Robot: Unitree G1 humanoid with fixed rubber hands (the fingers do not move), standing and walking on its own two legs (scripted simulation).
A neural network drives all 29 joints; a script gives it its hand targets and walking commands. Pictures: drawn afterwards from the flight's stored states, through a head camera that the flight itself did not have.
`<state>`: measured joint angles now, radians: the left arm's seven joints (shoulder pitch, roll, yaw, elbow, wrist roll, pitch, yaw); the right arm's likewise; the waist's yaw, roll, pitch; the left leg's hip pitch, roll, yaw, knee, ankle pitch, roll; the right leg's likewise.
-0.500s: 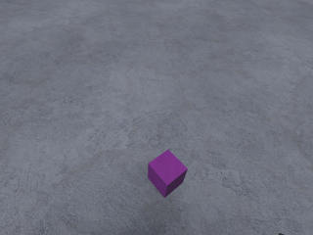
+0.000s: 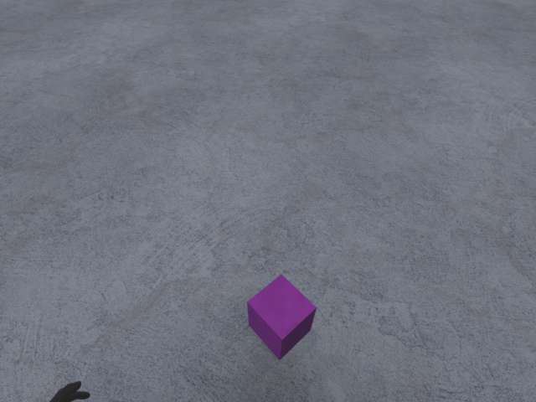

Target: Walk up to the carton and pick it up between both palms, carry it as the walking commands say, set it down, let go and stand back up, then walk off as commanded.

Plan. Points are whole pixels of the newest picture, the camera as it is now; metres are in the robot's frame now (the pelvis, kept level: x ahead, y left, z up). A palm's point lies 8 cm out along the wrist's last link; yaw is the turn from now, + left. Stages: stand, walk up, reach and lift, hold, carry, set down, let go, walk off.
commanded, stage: walk up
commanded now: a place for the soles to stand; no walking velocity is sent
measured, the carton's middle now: (280, 316) +0.57 -0.05 -0.66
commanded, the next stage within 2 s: none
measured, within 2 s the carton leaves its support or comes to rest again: neither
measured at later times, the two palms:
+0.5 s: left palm (80, 397) +0.18 +0.28 -0.07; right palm out of the picture +0.07 -0.47 -0.04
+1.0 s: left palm out of the picture +0.10 +0.13 -0.12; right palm out of the picture +0.33 -0.56 -0.03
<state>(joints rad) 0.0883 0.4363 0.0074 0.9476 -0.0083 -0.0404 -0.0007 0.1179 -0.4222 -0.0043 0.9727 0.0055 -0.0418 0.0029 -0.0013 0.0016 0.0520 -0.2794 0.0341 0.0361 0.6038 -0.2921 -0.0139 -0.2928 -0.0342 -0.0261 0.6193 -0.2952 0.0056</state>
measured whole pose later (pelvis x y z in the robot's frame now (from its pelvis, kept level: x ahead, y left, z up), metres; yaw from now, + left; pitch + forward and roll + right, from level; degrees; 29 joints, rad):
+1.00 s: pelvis +0.14 -0.23 -0.02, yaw +23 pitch -1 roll +0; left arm 0.28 0.52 0.14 0.62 0.07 0.09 -0.09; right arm 0.43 -0.55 -0.08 0.74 -0.02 -0.12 -0.12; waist 0.01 -0.12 0.08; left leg -0.42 0.03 -0.04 0.79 -0.35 -0.01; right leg -0.61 -0.10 0.06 1.15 -0.41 0.00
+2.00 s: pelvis +0.24 -0.35 +0.00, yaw +44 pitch -2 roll -1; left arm 0.19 0.45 0.02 0.89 0.01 -0.07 0.02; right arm 0.11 -0.44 -0.03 0.90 -0.01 -0.01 0.03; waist 0.01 0.02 0.05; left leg -0.32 -0.01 -0.04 0.67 -0.32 0.02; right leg -0.25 -0.07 -0.12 0.61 -0.33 0.02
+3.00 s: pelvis +0.27 -0.32 +0.01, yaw +47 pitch -2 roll +0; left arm 0.10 0.42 0.04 1.01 0.01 -0.03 0.01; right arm 0.07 -0.41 -0.02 1.02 -0.01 0.00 0.01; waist 0.02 0.00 0.05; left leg -0.17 -0.04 -0.07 0.48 -0.28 0.02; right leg -0.09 -0.09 -0.16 0.43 -0.30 0.04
